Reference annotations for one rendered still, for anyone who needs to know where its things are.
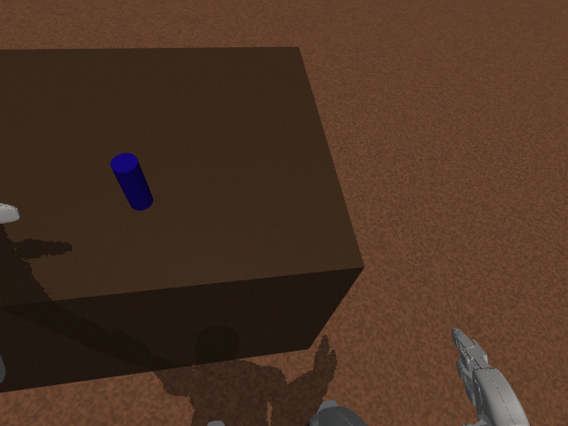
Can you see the can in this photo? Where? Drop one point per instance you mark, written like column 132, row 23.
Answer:
column 132, row 181

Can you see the left robot hand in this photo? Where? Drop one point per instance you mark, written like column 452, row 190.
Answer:
column 8, row 213

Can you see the right robot hand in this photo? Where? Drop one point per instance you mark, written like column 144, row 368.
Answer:
column 486, row 387

